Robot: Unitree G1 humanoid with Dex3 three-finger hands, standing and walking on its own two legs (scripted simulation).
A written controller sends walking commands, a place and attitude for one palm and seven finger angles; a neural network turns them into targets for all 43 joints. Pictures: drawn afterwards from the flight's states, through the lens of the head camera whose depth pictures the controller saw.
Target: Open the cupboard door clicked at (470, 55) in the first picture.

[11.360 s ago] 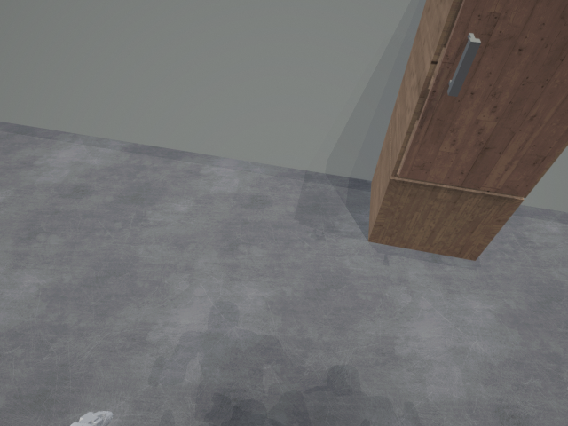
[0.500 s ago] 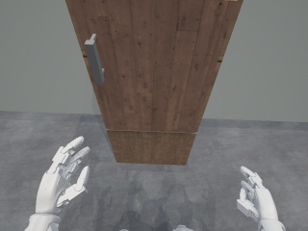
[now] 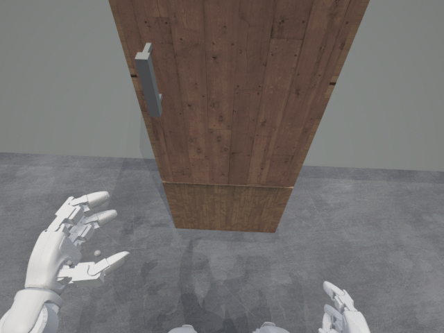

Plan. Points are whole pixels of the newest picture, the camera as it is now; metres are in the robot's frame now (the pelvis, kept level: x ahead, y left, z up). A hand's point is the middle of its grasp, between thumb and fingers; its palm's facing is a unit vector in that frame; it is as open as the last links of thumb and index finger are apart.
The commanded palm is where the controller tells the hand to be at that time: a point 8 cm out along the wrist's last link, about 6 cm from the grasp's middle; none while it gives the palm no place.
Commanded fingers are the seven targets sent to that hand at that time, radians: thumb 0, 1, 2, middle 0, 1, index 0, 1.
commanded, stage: raise the hand with hooked fingers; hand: left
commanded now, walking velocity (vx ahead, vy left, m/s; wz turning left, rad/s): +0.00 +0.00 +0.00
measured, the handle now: (152, 81) +0.57 +0.18 +0.13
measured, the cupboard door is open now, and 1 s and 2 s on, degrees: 0 0 0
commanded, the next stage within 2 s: move the hooked fingers beside the handle in 1.28 s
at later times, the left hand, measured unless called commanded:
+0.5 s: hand (58, 212) +0.27 +0.26 +0.11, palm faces +0.05 -1.00 -0.04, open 13.7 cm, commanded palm +0.24 +0.31 +0.12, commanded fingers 0.00 -0.50 0.30 -0.30 -1.20 -0.30 -1.20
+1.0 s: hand (51, 178) +0.31 +0.27 +0.14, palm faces +0.03 -1.00 -0.01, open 14.0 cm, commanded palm +0.28 +0.32 +0.15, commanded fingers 0.00 -0.50 0.30 -0.30 -1.20 -0.30 -1.20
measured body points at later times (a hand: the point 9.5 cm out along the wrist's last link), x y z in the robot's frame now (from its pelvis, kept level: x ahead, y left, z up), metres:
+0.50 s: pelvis +0.01 +0.01 +0.02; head +0.03 +0.01 +0.47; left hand +0.26 +0.32 +0.12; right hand +0.20 -0.22 -0.04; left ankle -0.01 +0.11 -0.69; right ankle +0.03 -0.10 -0.69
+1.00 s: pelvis +0.01 +0.00 +0.04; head +0.03 +0.00 +0.49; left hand +0.30 +0.33 +0.15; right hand +0.17 -0.25 -0.04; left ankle -0.01 +0.11 -0.69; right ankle +0.03 -0.10 -0.69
